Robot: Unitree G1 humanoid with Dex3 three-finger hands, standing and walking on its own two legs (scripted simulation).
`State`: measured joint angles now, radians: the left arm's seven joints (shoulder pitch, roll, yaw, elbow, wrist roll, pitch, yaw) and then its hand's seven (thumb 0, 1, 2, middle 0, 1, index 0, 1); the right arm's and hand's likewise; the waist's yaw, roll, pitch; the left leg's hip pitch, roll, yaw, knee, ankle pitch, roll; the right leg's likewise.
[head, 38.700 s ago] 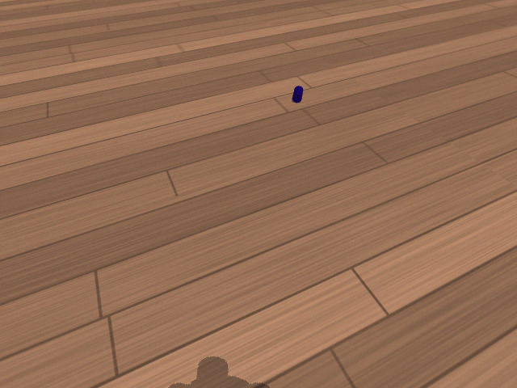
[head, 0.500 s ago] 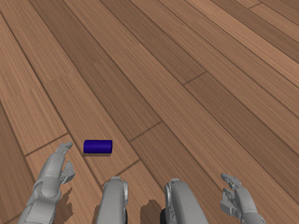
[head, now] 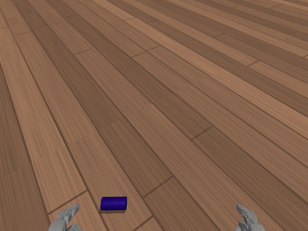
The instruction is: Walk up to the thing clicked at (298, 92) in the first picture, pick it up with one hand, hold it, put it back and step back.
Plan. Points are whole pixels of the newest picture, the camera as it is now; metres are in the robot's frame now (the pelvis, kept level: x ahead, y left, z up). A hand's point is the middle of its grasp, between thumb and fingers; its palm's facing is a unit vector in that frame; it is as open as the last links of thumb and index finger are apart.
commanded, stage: home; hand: left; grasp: from above
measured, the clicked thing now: (114, 203) +0.45 +0.22 -0.67
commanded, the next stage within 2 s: none
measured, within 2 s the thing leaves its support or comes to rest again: neither
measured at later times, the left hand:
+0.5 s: hand out of the picture +0.15 +0.18 -0.04, palm faces +0.06 -0.98 -0.20, open 7.4 cm
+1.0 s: hand out of the picture +0.16 +0.17 -0.04, palm faces +0.05 -0.98 -0.20, open 7.4 cm
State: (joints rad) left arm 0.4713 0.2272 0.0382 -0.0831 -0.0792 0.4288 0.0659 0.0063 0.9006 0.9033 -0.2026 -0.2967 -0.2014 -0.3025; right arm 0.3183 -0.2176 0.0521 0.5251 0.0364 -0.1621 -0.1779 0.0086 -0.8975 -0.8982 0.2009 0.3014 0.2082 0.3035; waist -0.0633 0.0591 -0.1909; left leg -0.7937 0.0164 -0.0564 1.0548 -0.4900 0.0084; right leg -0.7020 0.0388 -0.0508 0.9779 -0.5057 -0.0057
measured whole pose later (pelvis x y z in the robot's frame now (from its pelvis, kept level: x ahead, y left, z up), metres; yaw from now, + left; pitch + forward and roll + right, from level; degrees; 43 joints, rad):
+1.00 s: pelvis +0.00 -0.01 +0.01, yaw +0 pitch +10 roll -2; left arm 0.50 0.23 0.03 -0.10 -0.06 0.44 0.02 0.01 0.90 0.90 -0.20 -0.30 -0.20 -0.30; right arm 0.30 -0.23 0.04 0.53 0.01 -0.24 -0.18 0.01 -0.90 -0.90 0.20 0.30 0.21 0.30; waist -0.04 0.05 -0.17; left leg -0.69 0.01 -0.05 1.00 -0.48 0.00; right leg -0.61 0.03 -0.05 0.94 -0.50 -0.01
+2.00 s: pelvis +0.01 +0.00 +0.01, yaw +0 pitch +11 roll -3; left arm 0.51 0.24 0.02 -0.12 -0.06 0.44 0.02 0.01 0.90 0.90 -0.20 -0.30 -0.20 -0.30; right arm 0.30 -0.23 0.04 0.52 0.01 -0.22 -0.17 0.01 -0.90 -0.90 0.20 0.30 0.21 0.30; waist -0.03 0.05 -0.17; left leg -0.70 0.01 -0.05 1.02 -0.50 0.01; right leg -0.62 0.03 -0.04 0.95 -0.52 0.00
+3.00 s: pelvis -0.01 +0.01 +0.07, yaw +1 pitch -4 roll +0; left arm 0.19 0.28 0.04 1.12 0.03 0.00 0.03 0.00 0.90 0.90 -0.20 -0.30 -0.20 -0.30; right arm 0.16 -0.28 -0.04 1.11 -0.03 0.00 -0.02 0.00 -0.90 -0.90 0.20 0.30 0.21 0.30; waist 0.02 0.01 0.05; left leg -0.13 -0.04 -0.02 0.38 -0.17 0.03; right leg -0.08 -0.02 -0.01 0.38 -0.22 0.02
